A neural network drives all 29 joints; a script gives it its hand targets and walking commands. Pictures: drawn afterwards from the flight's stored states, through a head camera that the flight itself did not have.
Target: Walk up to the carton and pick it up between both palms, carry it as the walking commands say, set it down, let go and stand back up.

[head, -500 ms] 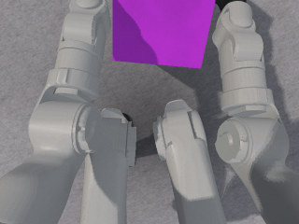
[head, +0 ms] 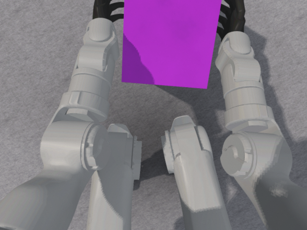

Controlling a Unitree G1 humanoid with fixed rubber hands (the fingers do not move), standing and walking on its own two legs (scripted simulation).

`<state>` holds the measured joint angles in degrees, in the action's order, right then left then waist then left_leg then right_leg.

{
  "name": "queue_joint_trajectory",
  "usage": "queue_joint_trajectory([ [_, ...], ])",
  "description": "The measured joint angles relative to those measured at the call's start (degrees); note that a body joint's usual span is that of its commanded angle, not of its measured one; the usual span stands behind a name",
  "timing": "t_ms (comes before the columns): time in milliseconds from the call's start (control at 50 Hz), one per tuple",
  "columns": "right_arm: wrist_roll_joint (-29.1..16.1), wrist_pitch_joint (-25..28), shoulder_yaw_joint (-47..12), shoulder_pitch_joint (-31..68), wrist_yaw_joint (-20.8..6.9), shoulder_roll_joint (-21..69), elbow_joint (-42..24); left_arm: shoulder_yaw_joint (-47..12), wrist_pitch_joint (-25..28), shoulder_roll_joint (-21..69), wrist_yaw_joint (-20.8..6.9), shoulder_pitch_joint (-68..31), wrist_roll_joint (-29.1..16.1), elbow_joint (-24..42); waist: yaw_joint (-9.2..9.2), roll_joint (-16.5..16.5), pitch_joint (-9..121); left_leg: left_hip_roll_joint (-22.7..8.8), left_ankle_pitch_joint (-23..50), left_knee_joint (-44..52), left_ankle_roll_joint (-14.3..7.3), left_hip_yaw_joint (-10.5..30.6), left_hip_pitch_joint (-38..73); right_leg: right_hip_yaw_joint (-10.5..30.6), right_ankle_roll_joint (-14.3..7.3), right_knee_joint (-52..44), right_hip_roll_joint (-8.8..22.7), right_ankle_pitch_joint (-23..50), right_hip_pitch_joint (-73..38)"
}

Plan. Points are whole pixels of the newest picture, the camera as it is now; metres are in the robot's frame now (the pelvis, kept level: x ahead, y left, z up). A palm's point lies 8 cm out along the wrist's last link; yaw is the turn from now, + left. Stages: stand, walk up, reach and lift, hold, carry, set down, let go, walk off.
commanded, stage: set down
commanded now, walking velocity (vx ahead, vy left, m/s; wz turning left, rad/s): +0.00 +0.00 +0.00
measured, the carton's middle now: (166, 26) +0.54 -0.06 -0.23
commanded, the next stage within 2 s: none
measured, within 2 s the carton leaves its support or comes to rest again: rests again in 0.58 s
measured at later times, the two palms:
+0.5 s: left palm (103, 20) +0.54 +0.07 -0.16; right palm (230, 33) +0.50 -0.19 -0.16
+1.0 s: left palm (104, 24) +0.54 +0.08 -0.17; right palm (225, 37) +0.49 -0.18 -0.18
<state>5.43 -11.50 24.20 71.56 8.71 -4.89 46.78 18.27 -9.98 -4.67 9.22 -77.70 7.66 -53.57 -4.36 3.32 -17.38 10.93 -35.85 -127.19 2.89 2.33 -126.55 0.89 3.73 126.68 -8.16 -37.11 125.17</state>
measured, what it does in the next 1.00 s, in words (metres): stands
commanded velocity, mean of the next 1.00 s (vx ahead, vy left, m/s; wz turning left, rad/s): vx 0.00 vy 0.00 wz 0.00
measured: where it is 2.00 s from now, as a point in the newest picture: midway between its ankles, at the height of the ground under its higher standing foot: (154, 170)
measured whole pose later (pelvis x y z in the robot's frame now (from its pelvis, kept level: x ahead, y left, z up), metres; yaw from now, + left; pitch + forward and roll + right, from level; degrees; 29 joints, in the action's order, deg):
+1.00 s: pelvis +0.01 +0.00 -0.01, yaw +0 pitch +36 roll -1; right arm 5.5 -6.6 24.9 69.9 5.1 -4.9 50.1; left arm 17.2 -4.9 -6.4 7.6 -76.8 5.8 -58.3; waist -4.6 2.4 -17.5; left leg 9.6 -37.5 -129.1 2.2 1.1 -127.2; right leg 0.7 2.7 129.1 -7.0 -38.7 126.1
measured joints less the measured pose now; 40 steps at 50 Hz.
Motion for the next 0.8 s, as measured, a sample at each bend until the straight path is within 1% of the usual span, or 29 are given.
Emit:
queue_joint_trajectory([
  [200, -0.5, 2.6, 0.8, -3.0, -2.3, 0.3, -0.2, -0.9, 3.0, 0.5, -0.1, 2.5, -1.1, -0.6, 0.16, -0.3, 4.6, -0.3, -0.9, 1.3, -0.2, -0.3, -1.9, 0.3, -0.5, -1.0, 0.2, -0.8, 2.2],
  [320, 0.2, 3.4, 1.7, -2.5, -2.7, 0.6, 0.7, -0.1, 3.7, 0.2, -0.7, 2.1, -0.4, -1.3, -0.08, -0.7, 4.1, -0.5, -0.9, 1.3, -0.1, -0.3, -1.8, 0.3, -0.6, -1.0, 0.2, -0.6, 2.2],
  [500, 1.1, 3.5, 2.0, -2.0, -3.3, 0.3, 1.5, 0.8, 3.5, -0.1, -1.2, 1.2, 0.9, -2.3, -0.05, -0.9, 3.0, -0.7, -1.2, 0.5, -0.3, -0.7, -1.5, 0.3, -0.7, -0.1, 0.4, -1.0, 1.9],
  [600, 1.0, 3.8, 1.7, -1.9, -3.2, 0.3, 1.8, 0.4, 4.0, -0.5, -1.3, 1.3, 0.3, -2.6, -0.09, -0.8, 2.4, -0.9, -1.5, 0.0, -0.5, -0.8, -1.3, 0.2, -0.7, 0.4, 0.5, -1.4, 1.7],
  [660, 0.8, 4.0, 1.2, -2.0, -3.6, 0.2, 2.0, 0.2, 4.4, -0.7, -1.4, 1.4, -0.1, -2.9, -0.09, -0.8, 2.0, -0.9, -1.7, -0.3, -0.6, -0.9, -1.3, 0.2, -0.7, 0.7, 0.6, -1.6, 1.6],
  [700, 0.7, 4.0, 1.0, -2.2, -3.4, 0.4, 2.3, -0.2, 4.4, -0.8, -1.0, 1.6, -0.4, -3.2, -0.16, -0.7, 1.7, -0.9, -1.9, -0.6, -0.7, -1.0, -1.2, 0.1, -0.8, 1.0, 0.7, -1.8, 1.5],
  [740, 0.4, 4.4, 0.7, -2.6, -3.4, 0.4, 2.0, -0.6, 4.8, -0.9, -1.7, 2.0, -1.2, -3.2, -0.12, -0.6, 1.5, -1.0, -2.0, -0.8, -0.7, -1.0, -1.2, 0.1, -0.8, 1.2, 0.8, -2.0, 1.4],
  [800, -0.4, 4.7, 0.4, -3.0, -3.3, 0.4, 1.9, -1.3, 5.1, -1.1, -1.6, 2.3, -2.3, -3.2, -0.13, -0.5, 1.3, -1.0, -2.1, -1.2, -0.7, -1.1, -1.2, 0.0, -0.8, 1.7, 0.9, -2.1, 1.4],
])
